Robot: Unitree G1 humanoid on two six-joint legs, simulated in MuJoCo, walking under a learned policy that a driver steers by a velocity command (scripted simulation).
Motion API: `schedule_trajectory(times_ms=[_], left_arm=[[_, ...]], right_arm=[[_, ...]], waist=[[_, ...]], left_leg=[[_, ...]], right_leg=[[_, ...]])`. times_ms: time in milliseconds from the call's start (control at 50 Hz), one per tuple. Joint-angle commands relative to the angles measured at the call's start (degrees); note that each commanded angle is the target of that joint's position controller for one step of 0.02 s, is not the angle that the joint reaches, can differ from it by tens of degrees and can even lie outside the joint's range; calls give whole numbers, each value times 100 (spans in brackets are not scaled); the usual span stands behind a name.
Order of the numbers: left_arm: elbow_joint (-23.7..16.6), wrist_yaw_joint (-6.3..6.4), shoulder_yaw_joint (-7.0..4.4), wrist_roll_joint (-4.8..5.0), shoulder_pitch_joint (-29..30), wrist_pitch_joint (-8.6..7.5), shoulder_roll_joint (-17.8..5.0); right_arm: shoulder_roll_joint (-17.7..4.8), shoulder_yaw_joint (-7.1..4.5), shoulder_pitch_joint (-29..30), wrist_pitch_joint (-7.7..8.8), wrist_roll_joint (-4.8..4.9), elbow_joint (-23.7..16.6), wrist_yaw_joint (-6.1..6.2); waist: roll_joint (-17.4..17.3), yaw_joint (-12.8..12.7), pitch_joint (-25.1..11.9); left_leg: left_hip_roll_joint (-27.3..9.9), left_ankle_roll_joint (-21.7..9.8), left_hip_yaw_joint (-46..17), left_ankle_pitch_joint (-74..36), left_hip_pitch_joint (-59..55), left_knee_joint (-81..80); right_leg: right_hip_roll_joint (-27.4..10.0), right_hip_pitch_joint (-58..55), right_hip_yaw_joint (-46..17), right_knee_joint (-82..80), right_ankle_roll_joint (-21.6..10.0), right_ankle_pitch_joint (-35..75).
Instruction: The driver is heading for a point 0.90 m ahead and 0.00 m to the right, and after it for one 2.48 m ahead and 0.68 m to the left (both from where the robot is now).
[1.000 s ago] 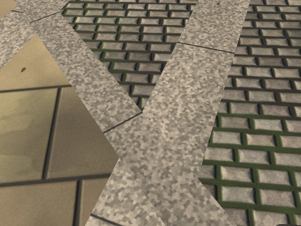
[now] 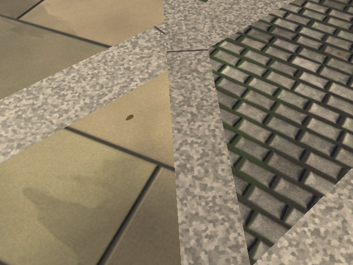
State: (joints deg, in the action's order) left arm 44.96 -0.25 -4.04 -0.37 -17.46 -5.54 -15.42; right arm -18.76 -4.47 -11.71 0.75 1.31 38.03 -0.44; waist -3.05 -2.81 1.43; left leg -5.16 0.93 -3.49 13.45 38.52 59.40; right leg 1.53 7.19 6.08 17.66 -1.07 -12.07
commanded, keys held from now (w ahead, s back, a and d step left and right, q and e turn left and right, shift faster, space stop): w+q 0.06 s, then w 0.94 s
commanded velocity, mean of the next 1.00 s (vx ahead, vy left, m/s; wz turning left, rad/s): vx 0.50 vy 0.00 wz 0.17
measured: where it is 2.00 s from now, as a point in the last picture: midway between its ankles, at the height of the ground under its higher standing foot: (171, 178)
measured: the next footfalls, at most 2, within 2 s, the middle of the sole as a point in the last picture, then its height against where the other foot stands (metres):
left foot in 0.24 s outside the picture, level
right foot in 0.76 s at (203, 227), level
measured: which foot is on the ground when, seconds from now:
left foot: up 0.00-0.22, down 0.24-0.78, up 0.80-1.00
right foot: down 0.00-0.24, up 0.26-0.74, down 0.76-1.00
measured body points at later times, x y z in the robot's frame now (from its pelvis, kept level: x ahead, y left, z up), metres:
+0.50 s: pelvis +0.27 +0.08 +0.00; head +0.30 +0.10 +0.45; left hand +0.39 +0.37 -0.11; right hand +0.39 -0.18 -0.11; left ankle +0.25 +0.16 -0.74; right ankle +0.39 -0.08 -0.67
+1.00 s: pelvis +0.56 +0.05 +0.00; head +0.59 +0.05 +0.45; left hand +0.58 +0.33 -0.12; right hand +0.74 -0.20 -0.11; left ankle +0.59 +0.22 -0.67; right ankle +0.58 -0.03 -0.74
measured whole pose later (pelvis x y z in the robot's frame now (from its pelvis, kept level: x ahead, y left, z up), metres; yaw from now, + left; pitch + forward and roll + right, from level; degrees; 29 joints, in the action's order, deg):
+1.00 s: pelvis +0.56 +0.05 +0.00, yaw +8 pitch +1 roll -1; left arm 48.1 -1.6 -2.5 -0.2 -17.2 -4.9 -15.3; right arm -17.2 -3.2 -12.3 3.3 0.5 43.1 0.2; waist -2.3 -2.1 1.0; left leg -6.0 -0.1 -2.0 14.5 34.9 58.6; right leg 3.2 11.4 3.0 19.3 -3.3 -9.4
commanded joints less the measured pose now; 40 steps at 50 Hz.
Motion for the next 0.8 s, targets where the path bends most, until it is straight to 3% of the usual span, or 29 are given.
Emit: schedule_trajectory(times_ms=[20, 100, 160, 200, 220, 240, 260, 280, 300, 320, 340, 360, 400, 440, 500, 560, 660, 720, 740, 760, 780, 800], left_arm=[[-360, 31, -215, 12, 452, -81, -911], [-122, 37, -238, 99, 79, -2, -1069], [65, 6, -276, 208, -127, 84, -1222], [128, 32, -306, 255, -77, 145, -1398], [149, 56, -266, 254, -39, 179, -1352], [101, 90, -164, 150, -98, 157, -1147], [-170, 9, 118, -37, -742, 52, -396], [-34, -47, 69, 109, -485, -101, -737], [-234, -76, -50, 339, 150, -152, -1085], [-327, -50, -4, 317, 425, -179, -977], [-292, -9, -13, 178, 524, -163, -945], [-254, -3, -37, 121, 390, -100, -933], [-147, -21, -14, 117, 92, 32, -760], [-174, -2, 17, 72, 247, 125, -616], [-322, -15, 67, 30, 803, 132, -500], [-445, -91, 121, 77, 1382, 69, -402], [-698, -236, 118, 118, 1990, 5, -504], [-660, -275, 49, 94, 1650, -28, -677], [-512, -250, -37, 75, 1119, -34, -809], [-270, -198, -170, 51, 240, -31, -1093], [-180, -154, -295, -61, -531, -21, -1649], [-46, -179, -277, 69, -819, 20, -1517]], right_arm=[[-85, 25, 179, 85, 0, -416, -87], [43, 96, 931, 155, -3, -640, -206], [-52, 69, 1147, 170, -9, -805, -256], [-309, -66, 683, 160, -69, -752, -246], [-537, -208, -149, 148, -71, -514, -213], [-899, -367, -1046, 108, -61, -287, -124], [-1617, -467, -1320, 120, -87, -232, -63], [-1182, -335, -1527, 152, -56, -299, -79], [-920, -231, -1236, 208, -100, -234, -114], [-763, -180, -883, 242, -75, -214, -111], [-546, -110, -540, 259, -81, -203, -114], [-398, -56, -338, 289, -150, -236, -120], [-372, -59, -188, 361, -149, -218, -121], [-468, -85, -205, 430, -125, -105, -94], [-535, -98, -378, 435, -119, 60, -22], [-638, -115, -604, 409, -90, 223, 20], [-755, -158, -1044, 320, -22, 565, 43], [-838, -191, -989, 236, -10, 660, 88], [-837, -180, -889, 201, -12, 657, 104], [-666, -103, -916, 180, -60, 631, 126], [-199, 64, -1405, 242, -135, 440, 117], [16, 144, -1594, 346, -98, 511, 92]], waist=[[653, 107, -6], [572, -171, 175], [651, -101, 268], [828, 311, -99], [760, 790, -562], [550, 1183, -1099], [-999, 732, -1926], [-668, 1019, -2744], [-385, 1069, -1807], [-187, 872, -1180], [-2, 663, -752], [-105, 436, -584], [-139, 202, -544], [-28, 151, -338], [32, 304, -97], [8, 533, 76], [-47, 714, 274], [-195, 450, 54], [-190, 133, -284], [-65, -237, -926], [896, -249, -1932], [1991, -261, -2487]], left_leg=[[-181, 8, -49, -902, 237, -759], [17, -168, 288, -1407, -138, -1886], [221, -418, 438, -792, -325, -2363], [578, -656, 713, -376, -1246, -2631], [811, -827, 849, -742, -2479, -2977], [479, -1016, 279, -1073, -4143, -2811], [-1259, -2058, -2743, -534, -6342, -2999], [-1725, -2366, -4207, -126, -6485, -3868], [-1467, -2032, -3179, -358, -5869, -3960], [-1200, -1806, -2396, -786, -5015, -3989], [-974, -1659, -1831, -1305, -4221, -4106], [-837, -1603, -1504, -1674, -3606, -4305], [-772, -1690, -1238, -1822, -3090, -4658], [-728, -1702, -907, -1891, -2815, -4924], [-576, -1545, -485, -1817, -2850, -5086], [-456, -1349, -188, -1469, -2897, -5139], [-821, -1237, -326, -1419, -3718, -4818], [-906, -1050, -339, -2580, -4146, -4246], [-716, -929, -163, -3521, -4108, -3596], [-404, -746, 84, -3592, -3634, -2469], [218, -368, 382, -1790, -1734, -313], [960, -146, 2, 1835, -269, 1126]], right_leg=[[-1550, -221, -664, -869, -934, 1627], [-1560, -436, -184, -840, -786, 1752], [-1778, -916, -106, -594, -729, 2445], [-1770, -1088, 88, 260, -595, 4291], [-1587, -812, 327, 1244, -444, 4780], [-1372, 291, 434, 2604, -221, 3748], [-470, 2793, 290, 5004, 183, -799], [-174, 3311, -914, 5910, 172, -2247], [-456, 3801, -1018, 6079, 96, -1889], [-707, 3791, -939, 5688, 35, -1398], [-879, 3562, -883, 5270, 56, -1068], [-1004, 3137, -929, 5043, 66, -795], [-1047, 2722, -928, 4743, 156, -573], [-1048, 2828, -884, 4314, 270, -200], [-1019, 3058, -872, 3242, 346, 856], [-808, 2836, -738, 2148, 297, 1732], [-610, 2952, -744, 1344, 59, 1514], [-406, 2396, -581, 1117, -189, 861], [-206, 1607, -376, 977, -325, 853], [-323, 232, -475, 1120, -533, 1068], [-1728, -2049, -2475, 1247, -1268, 878], [-2401, -2995, -4697, 293, -1881, -241]])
